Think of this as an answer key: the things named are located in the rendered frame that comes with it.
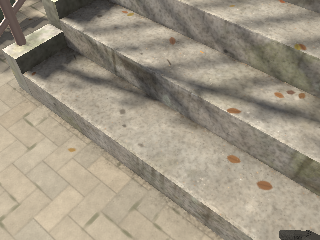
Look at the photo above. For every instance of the robot right hand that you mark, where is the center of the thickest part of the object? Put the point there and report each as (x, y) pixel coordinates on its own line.
(298, 235)

